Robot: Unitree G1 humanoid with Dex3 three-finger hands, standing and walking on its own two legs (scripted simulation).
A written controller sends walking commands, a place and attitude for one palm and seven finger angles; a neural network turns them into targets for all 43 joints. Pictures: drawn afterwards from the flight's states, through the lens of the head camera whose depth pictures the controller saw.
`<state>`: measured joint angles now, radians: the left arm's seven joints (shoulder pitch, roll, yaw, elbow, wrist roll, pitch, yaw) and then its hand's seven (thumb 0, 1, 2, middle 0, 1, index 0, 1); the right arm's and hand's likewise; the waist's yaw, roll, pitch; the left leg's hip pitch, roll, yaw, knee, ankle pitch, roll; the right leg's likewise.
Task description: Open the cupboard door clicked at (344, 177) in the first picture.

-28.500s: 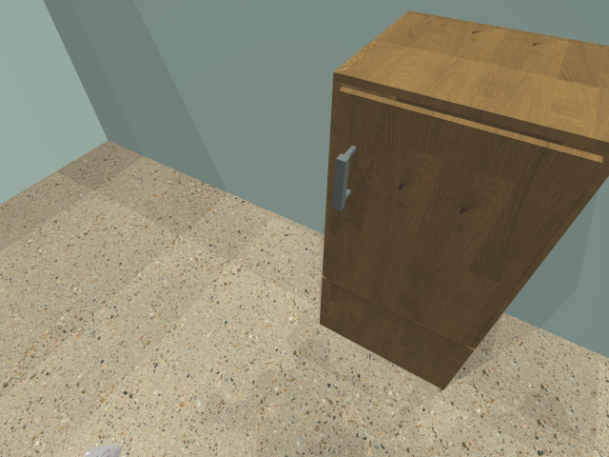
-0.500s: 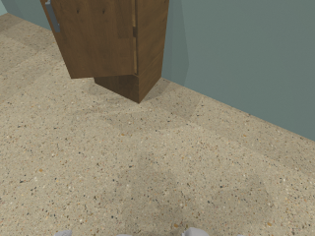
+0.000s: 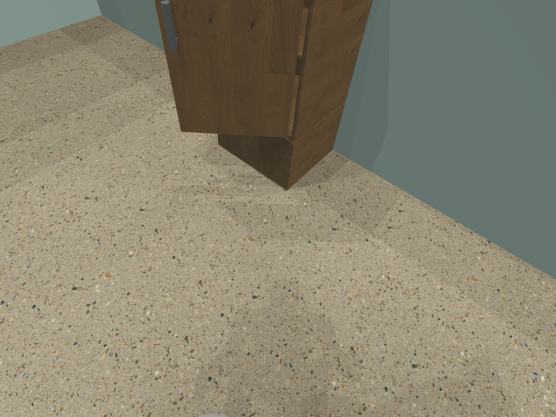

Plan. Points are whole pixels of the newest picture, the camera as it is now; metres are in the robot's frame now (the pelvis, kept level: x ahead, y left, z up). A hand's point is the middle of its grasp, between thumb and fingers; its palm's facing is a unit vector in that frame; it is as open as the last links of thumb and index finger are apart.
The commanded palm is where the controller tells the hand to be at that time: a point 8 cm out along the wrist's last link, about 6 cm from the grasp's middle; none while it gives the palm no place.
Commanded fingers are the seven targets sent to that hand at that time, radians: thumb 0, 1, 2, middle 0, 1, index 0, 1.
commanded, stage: take the last steps up to it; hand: left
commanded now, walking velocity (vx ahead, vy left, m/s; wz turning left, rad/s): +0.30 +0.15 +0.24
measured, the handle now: (170, 23) +1.08 +0.39 +0.00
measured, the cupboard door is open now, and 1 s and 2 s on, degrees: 39 39 39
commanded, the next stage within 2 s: come to a stop and stand still in 1.44 s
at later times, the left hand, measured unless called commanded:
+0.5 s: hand out of the picture +0.03 +0.18 -0.15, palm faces +0.21 -0.96 -0.17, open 7.4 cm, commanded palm none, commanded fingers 0.00 0.90 0.90 -0.20 -0.30 -0.20 -0.30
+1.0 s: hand (147, 276) +0.36 +0.27 -0.14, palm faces +0.13 -0.96 -0.23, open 7.4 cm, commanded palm none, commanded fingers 0.00 0.90 0.90 -0.20 -0.30 -0.20 -0.30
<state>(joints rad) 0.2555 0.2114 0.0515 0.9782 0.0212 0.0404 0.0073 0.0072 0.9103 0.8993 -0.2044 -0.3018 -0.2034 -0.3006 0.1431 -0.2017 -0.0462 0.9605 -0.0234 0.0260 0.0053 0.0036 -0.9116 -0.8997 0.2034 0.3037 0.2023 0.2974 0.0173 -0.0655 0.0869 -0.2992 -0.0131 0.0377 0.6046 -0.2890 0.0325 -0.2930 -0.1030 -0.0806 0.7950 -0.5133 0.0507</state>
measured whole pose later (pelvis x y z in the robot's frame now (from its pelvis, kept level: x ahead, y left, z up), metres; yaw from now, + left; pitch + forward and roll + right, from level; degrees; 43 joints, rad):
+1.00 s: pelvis +0.27 +0.07 +0.00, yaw +6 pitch -1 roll +2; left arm 0.15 0.18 0.06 0.96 0.03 -0.06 -0.02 0.00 0.91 0.90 -0.20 -0.30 -0.20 -0.30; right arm 0.33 -0.19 -0.05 1.10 -0.02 0.00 0.01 0.00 -0.92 -0.90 0.21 0.30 0.20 0.30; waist 0.00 0.01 0.04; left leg -0.24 0.03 0.11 0.75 -0.47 0.01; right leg -0.33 -0.06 -0.13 0.63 -0.29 -0.05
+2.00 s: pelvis +0.52 +0.15 +0.01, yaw +5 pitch -1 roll +0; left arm 0.12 0.18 0.04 1.00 0.02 0.02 0.03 0.00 0.91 0.90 -0.20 -0.30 -0.20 -0.30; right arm 0.24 -0.17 -0.05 1.06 0.00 0.05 -0.03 0.00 -0.91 -0.90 0.20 0.30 0.20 0.30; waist -0.02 -0.03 0.08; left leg -0.26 0.02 0.08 0.58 -0.36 -0.04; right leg -0.28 -0.05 -0.07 0.57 -0.28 0.00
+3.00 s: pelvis +0.51 +0.14 +0.01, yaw +4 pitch -1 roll +1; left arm 0.27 0.16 -0.01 1.06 0.02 -0.02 0.04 0.01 0.91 0.90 -0.20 -0.30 -0.20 -0.30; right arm 0.29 -0.16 0.01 1.08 -0.02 0.00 -0.01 0.01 -0.93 -0.90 0.21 0.30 0.20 0.30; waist -0.02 0.02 0.03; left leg -0.26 0.02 0.10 0.52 -0.26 0.01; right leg -0.16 -0.01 0.00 0.54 -0.37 -0.01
